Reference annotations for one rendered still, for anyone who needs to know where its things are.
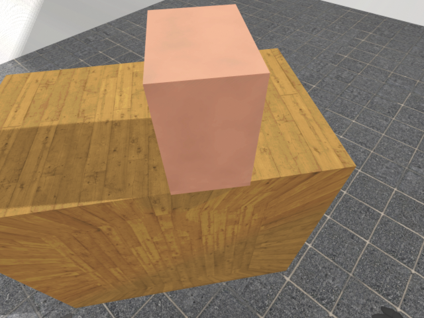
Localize pedestal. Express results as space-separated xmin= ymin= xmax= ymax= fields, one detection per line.
xmin=0 ymin=48 xmax=356 ymax=308

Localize carton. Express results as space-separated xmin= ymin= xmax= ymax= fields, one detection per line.
xmin=143 ymin=4 xmax=270 ymax=195

